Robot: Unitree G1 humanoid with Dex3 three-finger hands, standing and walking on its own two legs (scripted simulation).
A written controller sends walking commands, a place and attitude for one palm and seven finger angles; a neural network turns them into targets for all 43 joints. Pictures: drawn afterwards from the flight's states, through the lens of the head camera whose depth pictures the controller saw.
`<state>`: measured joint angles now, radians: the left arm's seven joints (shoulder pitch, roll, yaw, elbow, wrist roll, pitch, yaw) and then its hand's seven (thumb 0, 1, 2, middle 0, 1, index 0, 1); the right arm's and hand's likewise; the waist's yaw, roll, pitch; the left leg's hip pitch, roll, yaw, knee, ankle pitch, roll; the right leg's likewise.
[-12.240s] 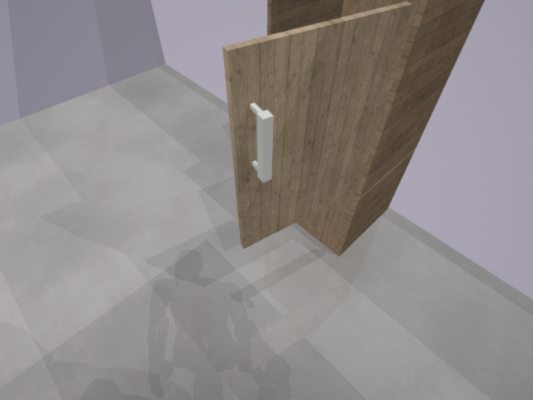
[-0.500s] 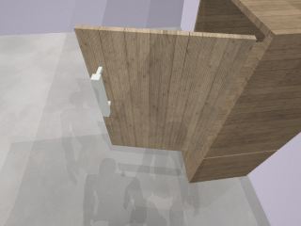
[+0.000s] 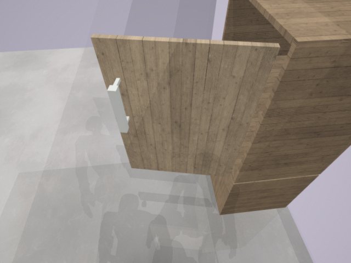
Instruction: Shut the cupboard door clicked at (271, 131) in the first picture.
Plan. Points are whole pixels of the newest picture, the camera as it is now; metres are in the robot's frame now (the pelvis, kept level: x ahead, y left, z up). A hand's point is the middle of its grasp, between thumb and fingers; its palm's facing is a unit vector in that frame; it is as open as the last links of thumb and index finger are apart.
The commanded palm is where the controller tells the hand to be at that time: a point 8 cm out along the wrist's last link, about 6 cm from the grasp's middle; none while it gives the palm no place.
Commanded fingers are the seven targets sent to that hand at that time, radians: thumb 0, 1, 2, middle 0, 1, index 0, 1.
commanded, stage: come to a stop and stand still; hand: left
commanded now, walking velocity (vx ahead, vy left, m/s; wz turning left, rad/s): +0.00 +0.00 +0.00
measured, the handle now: (121, 106) +0.51 +0.20 +0.05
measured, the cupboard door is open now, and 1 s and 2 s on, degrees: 78 78 78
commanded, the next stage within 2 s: look again from close up in 0.10 s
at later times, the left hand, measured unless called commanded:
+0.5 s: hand out of the picture +0.04 +0.24 -0.17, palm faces +0.04 -0.96 -0.27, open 7.4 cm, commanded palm none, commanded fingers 0.00 0.90 0.90 -0.20 -0.30 -0.20 -0.30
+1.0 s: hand out of the picture +0.01 +0.26 -0.17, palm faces -0.04 -0.97 -0.25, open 7.4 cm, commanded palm none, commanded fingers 0.00 0.90 0.90 -0.20 -0.30 -0.20 -0.30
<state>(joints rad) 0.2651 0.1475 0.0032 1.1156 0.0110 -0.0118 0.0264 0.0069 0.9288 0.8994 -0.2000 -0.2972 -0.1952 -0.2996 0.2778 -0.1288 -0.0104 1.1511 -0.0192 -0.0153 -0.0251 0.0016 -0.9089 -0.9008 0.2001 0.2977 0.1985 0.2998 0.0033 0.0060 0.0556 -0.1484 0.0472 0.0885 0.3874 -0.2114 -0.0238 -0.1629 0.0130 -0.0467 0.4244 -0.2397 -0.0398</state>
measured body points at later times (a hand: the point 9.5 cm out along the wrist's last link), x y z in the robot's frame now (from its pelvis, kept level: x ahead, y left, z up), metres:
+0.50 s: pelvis -0.01 +0.02 -0.01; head -0.02 +0.02 +0.44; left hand +0.04 +0.29 -0.15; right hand +0.06 -0.24 -0.15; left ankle +0.00 +0.13 -0.74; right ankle +0.00 -0.09 -0.74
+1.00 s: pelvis -0.02 +0.05 -0.01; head -0.02 +0.05 +0.44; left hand +0.01 +0.31 -0.15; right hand +0.03 -0.21 -0.15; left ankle +0.00 +0.13 -0.74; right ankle -0.01 -0.09 -0.74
